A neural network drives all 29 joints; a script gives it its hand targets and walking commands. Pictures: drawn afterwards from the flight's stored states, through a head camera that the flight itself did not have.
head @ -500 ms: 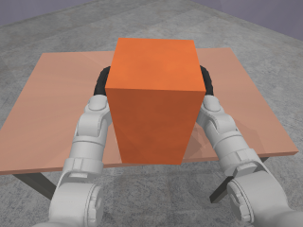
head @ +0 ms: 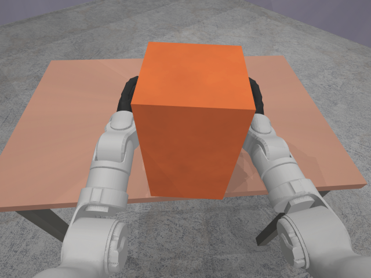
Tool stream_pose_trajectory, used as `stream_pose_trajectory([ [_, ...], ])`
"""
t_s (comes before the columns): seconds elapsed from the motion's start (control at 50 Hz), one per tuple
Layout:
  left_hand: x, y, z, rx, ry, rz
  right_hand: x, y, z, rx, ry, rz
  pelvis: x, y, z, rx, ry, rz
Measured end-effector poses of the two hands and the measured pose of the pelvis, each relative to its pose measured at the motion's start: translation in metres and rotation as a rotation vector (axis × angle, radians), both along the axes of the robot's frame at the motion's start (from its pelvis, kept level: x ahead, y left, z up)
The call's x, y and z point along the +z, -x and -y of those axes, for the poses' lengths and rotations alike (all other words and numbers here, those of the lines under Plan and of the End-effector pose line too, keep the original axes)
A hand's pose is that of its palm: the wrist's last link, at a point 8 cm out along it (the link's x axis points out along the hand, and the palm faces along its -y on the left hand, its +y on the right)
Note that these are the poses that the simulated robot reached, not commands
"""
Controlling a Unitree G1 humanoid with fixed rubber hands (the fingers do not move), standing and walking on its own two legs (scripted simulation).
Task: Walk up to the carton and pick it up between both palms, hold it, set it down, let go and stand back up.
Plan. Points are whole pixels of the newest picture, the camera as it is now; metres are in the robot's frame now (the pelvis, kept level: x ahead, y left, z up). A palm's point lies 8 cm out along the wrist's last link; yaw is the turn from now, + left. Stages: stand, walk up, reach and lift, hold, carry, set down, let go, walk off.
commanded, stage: reach and lift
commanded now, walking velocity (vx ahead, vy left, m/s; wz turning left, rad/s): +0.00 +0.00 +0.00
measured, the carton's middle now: (190, 130) +0.39 -0.01 +0.11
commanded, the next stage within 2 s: none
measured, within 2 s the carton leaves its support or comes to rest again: leaves its support in 1.30 s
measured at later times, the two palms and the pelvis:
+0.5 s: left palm (127, 112) +0.42 +0.12 +0.14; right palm (252, 115) +0.41 -0.14 +0.13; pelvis +0.00 +0.00 +0.00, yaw +1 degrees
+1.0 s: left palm (123, 118) +0.40 +0.13 +0.15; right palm (254, 122) +0.39 -0.14 +0.14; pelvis +0.02 +0.00 +0.00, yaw +3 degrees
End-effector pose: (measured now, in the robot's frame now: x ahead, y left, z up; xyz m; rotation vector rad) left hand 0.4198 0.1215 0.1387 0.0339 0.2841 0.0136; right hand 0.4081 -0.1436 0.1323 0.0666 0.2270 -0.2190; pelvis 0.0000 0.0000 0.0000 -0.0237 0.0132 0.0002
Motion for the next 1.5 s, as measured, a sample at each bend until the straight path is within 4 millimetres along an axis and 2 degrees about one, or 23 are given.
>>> stream_pose_trajectory([
  [0.54,0.001,-0.001,0.0,-0.004,0.03,0.054,0.001,0.003,0.0,-0.013,0.0,0.04,0.002,-0.005,0.0,0.016,-0.004,0.025],
  [0.78,0.007,0.016,-0.004,-0.008,-0.009,0.111,0.005,0.015,-0.003,0.01,0.034,0.119,0.004,-0.017,0.0,0.054,-0.011,0.103],
  [1.2,0.009,0.024,-0.003,-0.014,-0.033,0.108,0.003,0.026,-0.003,0.004,0.045,0.139,0.003,-0.014,0.001,0.056,-0.013,0.113],
  [1.36,0.018,0.028,0.001,-0.015,-0.035,0.111,0.007,0.032,0.001,-0.003,0.041,0.14,0.003,-0.011,0.001,0.054,-0.013,0.123],
  [1.5,0.038,0.032,0.001,0.0,-0.033,0.137,0.027,0.032,0.001,0.012,0.05,0.166,0.003,-0.005,0.001,0.046,-0.015,0.138],
])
